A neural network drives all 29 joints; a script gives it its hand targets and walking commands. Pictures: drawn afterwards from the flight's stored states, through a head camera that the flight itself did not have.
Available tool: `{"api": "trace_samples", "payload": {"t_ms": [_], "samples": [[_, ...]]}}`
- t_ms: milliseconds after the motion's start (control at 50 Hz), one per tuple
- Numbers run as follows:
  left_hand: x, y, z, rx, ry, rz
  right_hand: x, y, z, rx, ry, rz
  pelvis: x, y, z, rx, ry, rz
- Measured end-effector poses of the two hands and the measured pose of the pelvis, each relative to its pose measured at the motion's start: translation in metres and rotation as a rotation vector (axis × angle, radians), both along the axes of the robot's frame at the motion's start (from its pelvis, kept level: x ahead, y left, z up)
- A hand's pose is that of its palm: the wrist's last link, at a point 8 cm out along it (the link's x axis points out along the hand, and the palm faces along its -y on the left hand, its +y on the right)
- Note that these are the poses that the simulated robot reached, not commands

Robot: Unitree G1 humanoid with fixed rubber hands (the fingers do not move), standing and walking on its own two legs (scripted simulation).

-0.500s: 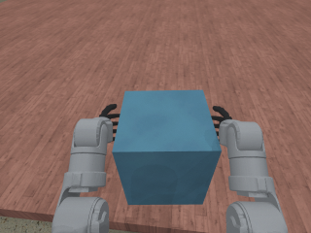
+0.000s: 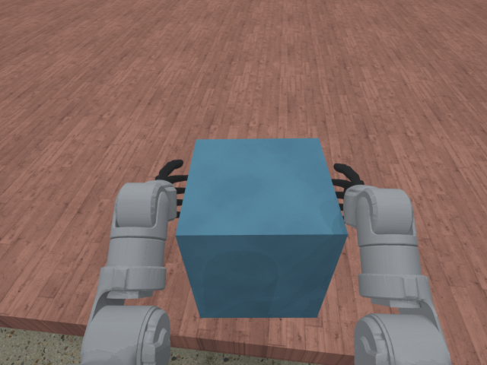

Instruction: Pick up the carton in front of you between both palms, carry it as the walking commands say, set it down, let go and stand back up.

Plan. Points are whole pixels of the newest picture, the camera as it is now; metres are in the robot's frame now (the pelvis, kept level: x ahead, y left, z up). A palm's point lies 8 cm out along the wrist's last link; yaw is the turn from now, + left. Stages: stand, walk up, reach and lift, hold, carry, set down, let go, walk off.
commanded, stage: carry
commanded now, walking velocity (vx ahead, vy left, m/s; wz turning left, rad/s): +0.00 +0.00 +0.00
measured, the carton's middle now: (257, 230) +0.34 +0.00 +0.05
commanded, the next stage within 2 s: none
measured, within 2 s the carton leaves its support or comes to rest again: neither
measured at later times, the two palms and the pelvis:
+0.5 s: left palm (164, 200) +0.34 +0.15 +0.13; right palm (355, 205) +0.34 -0.15 +0.13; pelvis -0.01 +0.00 +0.00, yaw +0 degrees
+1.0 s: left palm (165, 201) +0.33 +0.15 +0.13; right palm (356, 206) +0.33 -0.15 +0.12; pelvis -0.01 +0.00 +0.00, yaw +0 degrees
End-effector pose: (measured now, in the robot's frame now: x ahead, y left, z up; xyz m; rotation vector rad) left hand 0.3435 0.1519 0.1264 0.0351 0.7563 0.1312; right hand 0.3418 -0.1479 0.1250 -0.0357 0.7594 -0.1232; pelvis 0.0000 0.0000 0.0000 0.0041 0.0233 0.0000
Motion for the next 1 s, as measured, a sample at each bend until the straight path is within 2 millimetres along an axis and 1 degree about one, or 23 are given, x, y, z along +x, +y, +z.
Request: {"api": "trace_samples", "payload": {"t_ms": [520, 1000], "samples": [[-0.0067, -0.0013, 0.0006, 0.0, -0.002, 0.001, -0.0064, -0.0012, 0.0003, 0.002, -0.002, 0.0, -0.0061, -0.0012, -0.0003, 0.0, -0.002, 0.002], [-0.0087, -0.0032, 0.0003, 0.001, -0.002, 0.002, -0.008, -0.003, -0.0001, 0.003, -0.002, 0.002, -0.0081, -0.0033, -0.0004, 0.001, -0.002, 0.002]]}}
